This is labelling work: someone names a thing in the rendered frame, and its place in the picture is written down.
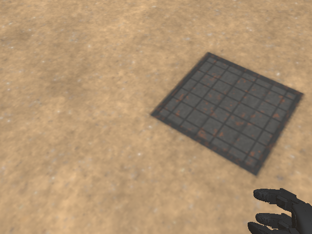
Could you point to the right robot hand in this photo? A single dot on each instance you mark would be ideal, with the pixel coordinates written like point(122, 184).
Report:
point(299, 223)

